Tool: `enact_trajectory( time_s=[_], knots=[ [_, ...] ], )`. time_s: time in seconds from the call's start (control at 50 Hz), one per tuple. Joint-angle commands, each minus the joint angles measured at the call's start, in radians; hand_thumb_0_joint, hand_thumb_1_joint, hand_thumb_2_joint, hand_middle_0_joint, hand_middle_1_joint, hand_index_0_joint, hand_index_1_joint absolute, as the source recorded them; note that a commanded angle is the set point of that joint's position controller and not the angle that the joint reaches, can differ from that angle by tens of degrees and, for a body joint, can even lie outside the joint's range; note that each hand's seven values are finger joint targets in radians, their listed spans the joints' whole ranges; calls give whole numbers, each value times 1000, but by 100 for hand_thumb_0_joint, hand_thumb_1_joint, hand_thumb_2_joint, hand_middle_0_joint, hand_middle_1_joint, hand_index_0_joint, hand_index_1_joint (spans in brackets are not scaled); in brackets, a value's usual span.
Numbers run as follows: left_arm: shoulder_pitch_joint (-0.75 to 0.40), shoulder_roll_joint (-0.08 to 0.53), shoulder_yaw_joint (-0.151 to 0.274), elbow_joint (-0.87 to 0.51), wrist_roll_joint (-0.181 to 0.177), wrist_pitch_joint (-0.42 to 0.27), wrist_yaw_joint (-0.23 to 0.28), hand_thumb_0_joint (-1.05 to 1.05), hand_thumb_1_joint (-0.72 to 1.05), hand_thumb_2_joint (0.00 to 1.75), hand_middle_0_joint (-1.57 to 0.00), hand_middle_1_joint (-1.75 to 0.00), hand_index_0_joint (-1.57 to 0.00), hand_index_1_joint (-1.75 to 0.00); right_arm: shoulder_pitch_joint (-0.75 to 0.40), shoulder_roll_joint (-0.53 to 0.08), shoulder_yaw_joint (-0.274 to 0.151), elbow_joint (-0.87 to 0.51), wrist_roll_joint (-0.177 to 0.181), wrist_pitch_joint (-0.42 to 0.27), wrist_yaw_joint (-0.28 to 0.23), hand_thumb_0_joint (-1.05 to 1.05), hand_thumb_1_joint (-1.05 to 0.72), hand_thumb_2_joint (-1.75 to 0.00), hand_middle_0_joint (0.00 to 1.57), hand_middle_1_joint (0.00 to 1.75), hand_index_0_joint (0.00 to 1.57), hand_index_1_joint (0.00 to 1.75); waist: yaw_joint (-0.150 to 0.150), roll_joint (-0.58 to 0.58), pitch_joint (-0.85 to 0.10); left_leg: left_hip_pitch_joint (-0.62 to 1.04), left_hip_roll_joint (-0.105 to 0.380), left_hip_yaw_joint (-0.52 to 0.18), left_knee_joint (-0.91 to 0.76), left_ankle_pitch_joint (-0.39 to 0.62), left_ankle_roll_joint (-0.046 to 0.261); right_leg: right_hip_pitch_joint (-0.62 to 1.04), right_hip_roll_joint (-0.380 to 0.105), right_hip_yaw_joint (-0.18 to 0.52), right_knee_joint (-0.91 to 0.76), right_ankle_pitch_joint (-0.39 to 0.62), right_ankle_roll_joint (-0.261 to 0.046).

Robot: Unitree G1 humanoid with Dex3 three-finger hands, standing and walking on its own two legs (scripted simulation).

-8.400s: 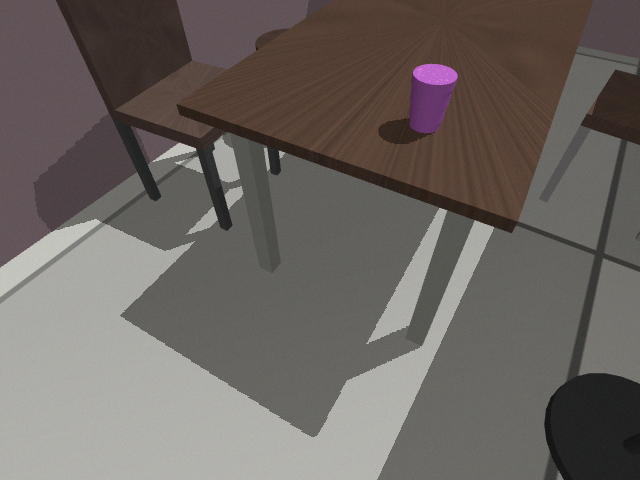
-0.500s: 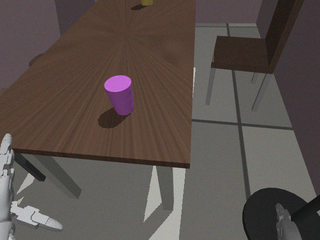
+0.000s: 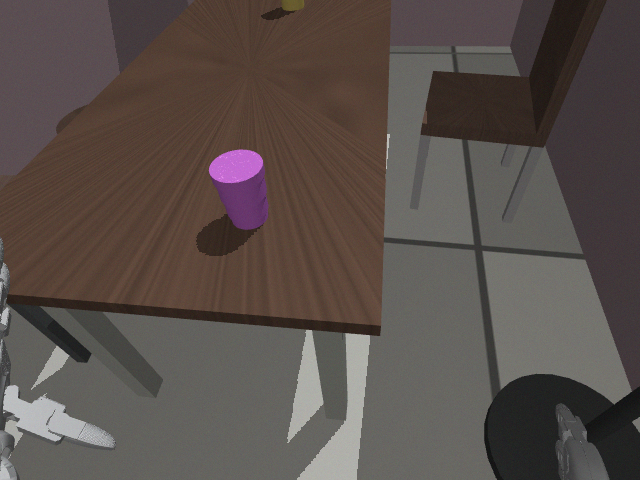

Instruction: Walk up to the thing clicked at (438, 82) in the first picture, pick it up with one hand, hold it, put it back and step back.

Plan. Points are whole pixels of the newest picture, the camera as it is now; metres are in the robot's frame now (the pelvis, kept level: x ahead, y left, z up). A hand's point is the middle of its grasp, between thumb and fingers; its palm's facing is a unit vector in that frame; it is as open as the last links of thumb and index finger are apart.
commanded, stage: go down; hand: left
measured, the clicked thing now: (243, 192) +0.56 +0.20 +0.02
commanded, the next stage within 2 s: none
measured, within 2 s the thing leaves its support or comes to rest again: neither
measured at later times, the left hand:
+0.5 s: hand (51, 291) +0.26 +0.32 +0.15, palm faces +0.35 -0.88 -0.33, open 17.6 cm
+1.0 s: hand (55, 250) +0.32 +0.35 +0.15, palm faces +0.23 -0.96 -0.13, open 17.5 cm
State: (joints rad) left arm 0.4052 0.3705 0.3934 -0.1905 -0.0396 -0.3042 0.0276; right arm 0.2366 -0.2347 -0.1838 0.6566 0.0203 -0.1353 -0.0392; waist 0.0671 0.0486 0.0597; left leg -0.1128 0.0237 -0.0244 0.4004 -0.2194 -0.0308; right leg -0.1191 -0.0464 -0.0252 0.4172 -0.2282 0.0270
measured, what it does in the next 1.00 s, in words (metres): stands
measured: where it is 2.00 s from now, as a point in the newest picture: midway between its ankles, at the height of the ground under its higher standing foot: outside the picture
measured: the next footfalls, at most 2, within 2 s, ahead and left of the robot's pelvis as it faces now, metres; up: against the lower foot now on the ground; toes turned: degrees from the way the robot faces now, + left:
none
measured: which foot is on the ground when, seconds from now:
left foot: down 0.00-1.00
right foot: down 0.00-1.00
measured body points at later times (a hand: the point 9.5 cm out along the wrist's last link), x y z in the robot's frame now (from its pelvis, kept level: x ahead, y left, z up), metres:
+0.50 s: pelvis +0.00 +0.00 -0.01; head +0.00 +0.00 +0.44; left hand +0.23 +0.36 +0.17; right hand +0.17 -0.26 -0.09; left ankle +0.00 +0.14 -0.74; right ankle +0.00 -0.14 -0.74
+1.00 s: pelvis +0.01 +0.01 -0.01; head +0.01 +0.01 +0.44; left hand +0.30 +0.40 +0.16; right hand +0.16 -0.24 -0.09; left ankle +0.00 +0.14 -0.74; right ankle +0.00 -0.14 -0.74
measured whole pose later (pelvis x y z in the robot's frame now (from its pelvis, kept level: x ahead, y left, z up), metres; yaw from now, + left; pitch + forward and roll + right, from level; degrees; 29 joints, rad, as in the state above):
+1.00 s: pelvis +0.01 +0.01 -0.01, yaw -1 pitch +2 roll -1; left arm -0.25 0.56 0.57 0.49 -0.21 -0.06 -0.42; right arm 0.23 -0.22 -0.06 0.68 0.02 -0.15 -0.09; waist 0.02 0.01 -0.05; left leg -0.27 0.02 -0.02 0.51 -0.28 -0.01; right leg -0.25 -0.05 -0.01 0.47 -0.25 0.04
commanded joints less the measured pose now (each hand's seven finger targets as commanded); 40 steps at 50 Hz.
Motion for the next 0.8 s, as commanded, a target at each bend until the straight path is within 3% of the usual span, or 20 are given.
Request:
enact_trajectory(
  time_s=[0.0,0.04,0.06,0.1,0.12,0.16,0.18,0.28,0.36,0.38,0.4,0.44,0.48,0.52,0.54,0.58,0.64,0.68,0.72,0.78],
  knots=[
    [-91,237,148,-221,-17,-71,24,0,-61,8,-5,-4,-3,-6,-70,-159,-61,-152,0,-60,-13,0,51,-6,5,5,5,5,-3,2,-107,-3,-35,56,-59,150,30,22,36,-50,-61,141,-24],
    [-84,234,147,-214,-16,-73,23,0,-61,5,-6,-10,-6,-10,-66,-186,-81,-177,-1,-63,-16,0,51,-5,5,5,5,5,-11,-8,-114,6,-31,55,-59,166,28,26,39,-50,-56,155,-24],
    [-43,134,110,-172,-18,-101,-6,0,-61,5,-6,-8,-6,-8,-91,-117,-31,-151,-12,-51,0,0,50,-5,5,5,5,5,-7,-65,-121,-39,-36,53,-4,170,26,-2,37,-46,-28,146,-19],
    [-111,149,124,-166,-37,-116,-34,0,-61,5,-7,-9,-7,-9,-91,-88,-23,-92,-11,-36,7,0,50,-5,5,5,5,5,-2,-44,-88,-63,-43,56,-5,114,26,-40,32,-40,-31,92,-20],
    [-145,200,169,-171,-48,-121,-39,0,-61,6,-6,-9,-6,-9,-90,-125,-48,-115,-13,-37,3,0,51,-5,5,5,5,5,-9,-25,-123,-52,-45,58,0,108,27,-30,24,-35,-28,94,-18],
    [-165,239,191,-137,-47,-119,-43,0,-61,5,-6,-9,-7,-9,-125,-170,-67,-215,-13,-36,-2,0,52,-5,5,5,5,5,-31,-59,-147,-48,-48,58,14,111,30,-28,24,-33,-29,104,-11],
    [-182,226,177,-143,-45,-115,-48,0,-61,5,-6,-8,-7,-7,-67,-128,-36,-166,-13,-26,2,0,52,-5,5,5,5,5,-29,-46,-135,-57,-45,54,13,106,30,-37,27,-34,-23,100,-14],
    [-382,287,188,-71,-74,-89,-81,0,-58,6,-6,-7,-6,-7,-127,-141,-37,-153,-5,-15,-15,0,53,-5,5,5,5,5,-46,12,-122,-80,-49,52,10,66,26,-74,22,-31,-17,71,-15],
    [-511,321,176,55,-111,-40,-159,0,-59,6,-6,-6,-5,-6,-112,-105,12,-117,6,-23,-32,0,53,-5,5,5,5,5,-76,0,-137,-72,-46,43,16,49,36,-93,21,-29,-16,71,-13],
    [-547,361,196,86,-124,-28,-181,0,-60,7,-5,-6,-5,-6,-133,-140,-5,-153,9,-31,-41,0,53,-5,5,5,5,5,-81,-20,-150,-71,-42,37,17,66,37,-87,25,-34,-12,87,-13],
    [-601,394,199,105,-130,-16,-204,0,-59,7,-5,-6,-5,-6,-143,-108,35,-143,10,-31,-43,0,53,-5,5,5,5,5,-68,13,-174,-72,-46,37,22,83,38,-71,21,-32,-12,104,-15],
    [-664,418,196,191,-149,17,-253,0,-55,7,-5,-5,-5,-6,-136,-92,57,-99,13,-26,-50,0,54,-5,5,5,5,5,-60,30,-181,-82,-47,36,18,77,39,-73,21,-33,-14,94,-19],
    [-737,477,237,222,-176,42,-294,0,-56,8,-4,-5,-4,-5,-165,-143,28,-135,18,-35,-62,0,53,-5,5,5,5,5,-66,36,-229,-70,-43,33,10,80,38,-60,26,-33,-12,97,-21],
    [-761,495,264,292,-202,74,-328,0,-56,8,-4,-5,-4,-6,-158,-117,70,-144,19,-41,-62,0,54,-5,5,5,5,5,-51,47,-266,-72,-43,34,15,117,38,-35,27,-37,-8,127,-25],
    [-787,513,272,326,-211,94,-346,0,-55,9,-4,-6,-4,-6,-129,-146,53,-159,21,-44,-66,0,53,-5,5,5,5,5,-61,37,-279,-63,-37,30,15,136,35,-33,32,-40,-5,139,-26],
    [-788,492,260,395,-225,125,-383,0,-56,8,-4,-5,-4,-6,-108,-99,93,-134,22,-50,-64,0,53,-5,5,5,5,5,-54,60,-287,-63,-37,33,24,192,30,-30,32,-40,7,186,-29],
    [-794,513,264,458,-230,165,-427,0,-56,8,-4,-4,-3,-4,-112,-141,72,-158,20,-58,-67,0,54,-5,5,5,5,5,-44,54,-312,-64,-30,28,34,272,23,-25,34,-40,17,242,-33],
    [-846,491,232,459,-220,179,-444,0,-58,9,-4,-4,-3,-5,-107,-117,96,-153,15,-61,-62,0,54,-5,5,5,5,5,-39,64,-321,-52,-23,26,37,297,18,-44,39,-41,23,245,-37],
    [-856,519,257,451,-210,180,-445,0,-56,9,-3,-3,-3,-4,-113,-147,73,-176,7,-67,-63,0,54,-5,5,5,5,5,-34,52,-344,-43,-17,25,44,340,13,-36,43,-43,29,266,-36],
    [-933,515,245,415,-205,172,-440,0,-55,8,-4,-3,-3,-4,-92,-123,78,-122,0,-65,-60,0,53,-5,5,5,5,5,-33,50,-305,-58,-21,29,43,280,16,-65,46,-40,22,220,-34]
  ],
)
